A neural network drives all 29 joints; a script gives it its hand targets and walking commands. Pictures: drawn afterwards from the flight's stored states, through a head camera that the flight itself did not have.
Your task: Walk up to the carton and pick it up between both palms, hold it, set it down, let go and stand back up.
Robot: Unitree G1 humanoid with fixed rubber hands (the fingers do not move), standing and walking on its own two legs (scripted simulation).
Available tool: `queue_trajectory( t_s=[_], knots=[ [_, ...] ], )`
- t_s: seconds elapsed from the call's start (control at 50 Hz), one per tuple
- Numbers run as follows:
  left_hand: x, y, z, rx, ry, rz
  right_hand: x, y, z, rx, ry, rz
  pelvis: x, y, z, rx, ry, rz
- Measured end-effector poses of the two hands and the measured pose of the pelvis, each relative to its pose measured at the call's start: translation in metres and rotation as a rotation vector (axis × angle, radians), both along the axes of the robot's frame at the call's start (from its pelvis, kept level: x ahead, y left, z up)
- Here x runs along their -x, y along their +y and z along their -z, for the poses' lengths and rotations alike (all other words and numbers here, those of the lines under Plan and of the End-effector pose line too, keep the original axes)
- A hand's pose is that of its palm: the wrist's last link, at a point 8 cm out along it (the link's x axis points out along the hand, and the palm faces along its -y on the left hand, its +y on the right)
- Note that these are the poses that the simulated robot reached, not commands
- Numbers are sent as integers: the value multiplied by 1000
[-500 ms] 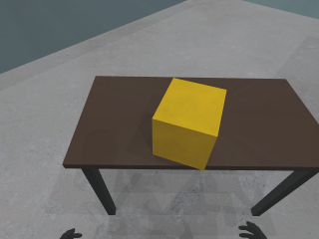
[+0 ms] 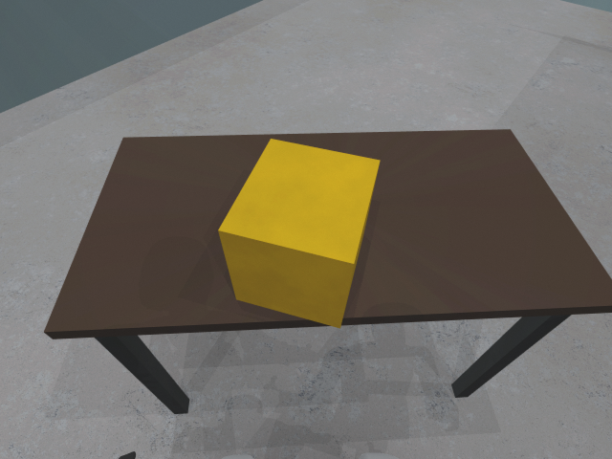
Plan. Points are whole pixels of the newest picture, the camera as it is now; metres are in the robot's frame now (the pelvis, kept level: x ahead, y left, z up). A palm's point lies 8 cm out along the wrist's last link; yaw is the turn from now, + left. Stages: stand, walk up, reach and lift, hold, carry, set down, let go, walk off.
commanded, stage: walk up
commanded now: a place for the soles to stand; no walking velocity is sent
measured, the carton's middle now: (305, 232) +0.45 +0.00 +0.01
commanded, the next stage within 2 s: reach and lift in 1.36 s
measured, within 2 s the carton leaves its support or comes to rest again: neither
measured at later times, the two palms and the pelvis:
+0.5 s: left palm out of the picture +0.13 +0.24 -0.08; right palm (507, 425) +0.17 -0.27 -0.07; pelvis +0.04 -0.02 +0.02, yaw +1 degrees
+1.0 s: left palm out of the picture +0.09 +0.23 -0.09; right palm out of the picture +0.11 -0.28 -0.09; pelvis +0.03 -0.03 +0.02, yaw +2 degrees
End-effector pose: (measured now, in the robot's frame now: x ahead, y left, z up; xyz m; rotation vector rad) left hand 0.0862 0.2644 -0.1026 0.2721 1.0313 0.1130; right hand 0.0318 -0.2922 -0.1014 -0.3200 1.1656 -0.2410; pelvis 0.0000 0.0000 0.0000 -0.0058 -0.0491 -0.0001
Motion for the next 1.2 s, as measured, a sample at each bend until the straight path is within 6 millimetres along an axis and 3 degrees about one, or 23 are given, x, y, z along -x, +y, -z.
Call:
queue_trajectory(
  t_s=[0.18,0.3,0.4,0.48,0.6,0.88,1.2],
  knots=[
    [-8,-19,9,43,28,-45,-87,35,-8,-92,-170,-100,-20,-8,-2,-9,-1,-11],
    [-25,-33,-3,70,-10,-45,-124,41,-22,-129,-228,-123,-33,-13,-13,2,10,-17],
    [-39,-31,-14,50,-54,-43,-141,34,-28,-121,-256,-143,-37,-16,-16,-2,17,-19],
    [-45,-26,-20,25,-67,-38,-142,27,-27,-116,-254,-138,-38,-18,-17,-3,18,-19],
    [-45,-25,-24,8,-71,-39,-127,21,-21,-120,-218,-118,-38,-21,-17,-6,14,-21],
    [-18,-35,-15,26,-9,-53,-83,16,-9,-133,-114,-91,-29,-26,-18,-10,10,-30],
    [-3,-33,-5,34,35,-74,-81,8,-14,-95,-108,-105,-35,-28,-17,-4,8,-39]
  ],
)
